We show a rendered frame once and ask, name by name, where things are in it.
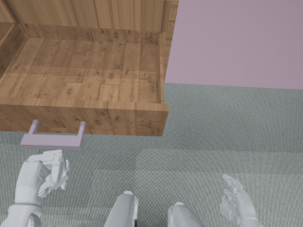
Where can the robot left forearm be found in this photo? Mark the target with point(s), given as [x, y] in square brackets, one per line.
[23, 214]

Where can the robot left hand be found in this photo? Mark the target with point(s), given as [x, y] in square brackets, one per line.
[51, 167]

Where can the handle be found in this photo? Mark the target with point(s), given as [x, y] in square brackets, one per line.
[52, 141]

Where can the drawer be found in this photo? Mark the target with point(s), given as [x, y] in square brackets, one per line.
[111, 79]

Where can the robot left thigh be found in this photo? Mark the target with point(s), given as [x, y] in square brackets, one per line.
[124, 211]

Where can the robot thigh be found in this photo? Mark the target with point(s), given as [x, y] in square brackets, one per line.
[124, 211]
[182, 216]

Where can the robot right hand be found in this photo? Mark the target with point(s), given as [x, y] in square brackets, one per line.
[241, 206]

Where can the robot right thigh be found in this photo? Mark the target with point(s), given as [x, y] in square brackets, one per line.
[182, 216]

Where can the cabinet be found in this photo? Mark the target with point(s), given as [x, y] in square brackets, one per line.
[140, 15]

